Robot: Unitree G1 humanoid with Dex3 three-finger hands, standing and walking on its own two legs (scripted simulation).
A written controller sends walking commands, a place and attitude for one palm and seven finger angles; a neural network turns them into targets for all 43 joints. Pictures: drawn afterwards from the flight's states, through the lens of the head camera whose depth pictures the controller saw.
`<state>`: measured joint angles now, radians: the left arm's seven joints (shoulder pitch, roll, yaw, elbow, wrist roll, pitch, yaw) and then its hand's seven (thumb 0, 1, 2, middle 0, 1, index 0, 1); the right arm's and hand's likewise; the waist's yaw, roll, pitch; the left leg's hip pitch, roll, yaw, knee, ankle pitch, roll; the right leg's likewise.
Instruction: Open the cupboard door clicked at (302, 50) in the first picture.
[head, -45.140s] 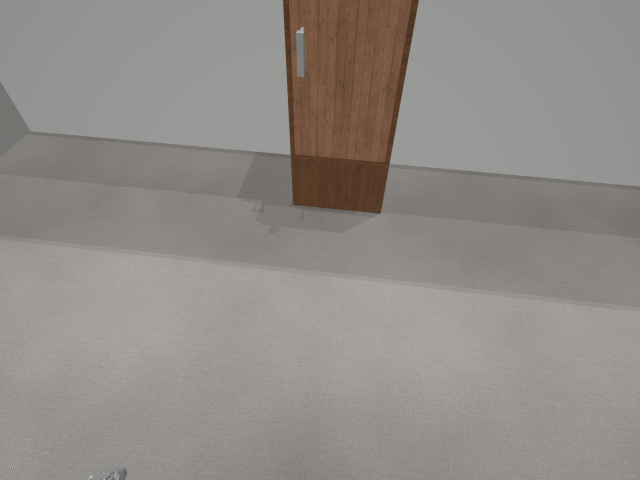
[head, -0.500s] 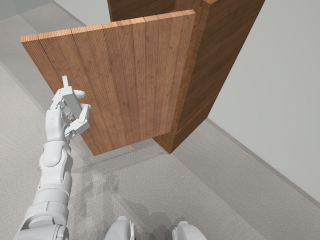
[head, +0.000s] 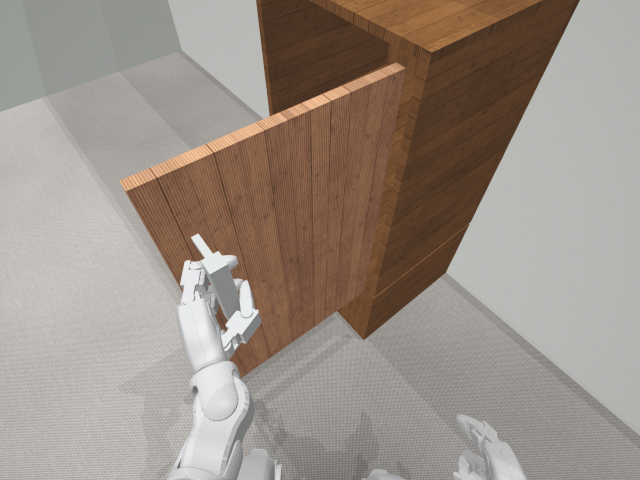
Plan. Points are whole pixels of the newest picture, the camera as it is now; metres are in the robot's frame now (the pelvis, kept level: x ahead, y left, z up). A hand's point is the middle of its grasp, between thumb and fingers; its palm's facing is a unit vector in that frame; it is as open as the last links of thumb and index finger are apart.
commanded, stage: pull the door open along its arc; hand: left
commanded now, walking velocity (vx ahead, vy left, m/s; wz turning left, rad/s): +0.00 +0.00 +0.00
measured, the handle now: (218, 281) +0.36 +0.15 +0.03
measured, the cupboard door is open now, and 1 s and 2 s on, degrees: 88 94 100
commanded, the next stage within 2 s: open thumb and fingers to let go in 0.12 s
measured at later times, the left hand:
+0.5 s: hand (271, 332) +0.29 +0.07 +0.04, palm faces +0.41 -0.91 -0.02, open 7.7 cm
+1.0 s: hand (269, 328) +0.29 +0.08 +0.03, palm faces +0.36 -0.93 -0.02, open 14.9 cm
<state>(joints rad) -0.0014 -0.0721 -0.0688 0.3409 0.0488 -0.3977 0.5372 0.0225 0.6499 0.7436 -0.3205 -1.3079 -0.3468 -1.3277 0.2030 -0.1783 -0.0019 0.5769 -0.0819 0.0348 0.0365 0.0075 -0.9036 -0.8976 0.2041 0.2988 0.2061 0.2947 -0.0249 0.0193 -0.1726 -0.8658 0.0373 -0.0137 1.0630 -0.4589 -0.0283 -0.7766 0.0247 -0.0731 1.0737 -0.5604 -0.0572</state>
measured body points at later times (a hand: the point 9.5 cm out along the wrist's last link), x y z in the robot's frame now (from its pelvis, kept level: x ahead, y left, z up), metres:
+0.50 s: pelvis +0.00 -0.02 +0.00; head +0.04 -0.03 +0.44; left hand +0.26 +0.12 +0.04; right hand +0.18 -0.23 -0.11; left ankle +0.03 +0.14 -0.66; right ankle -0.02 -0.08 -0.66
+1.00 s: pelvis -0.01 +0.01 -0.01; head +0.04 +0.00 +0.44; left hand +0.27 +0.12 +0.04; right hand +0.16 -0.21 -0.11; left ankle +0.03 +0.14 -0.66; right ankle -0.02 -0.08 -0.66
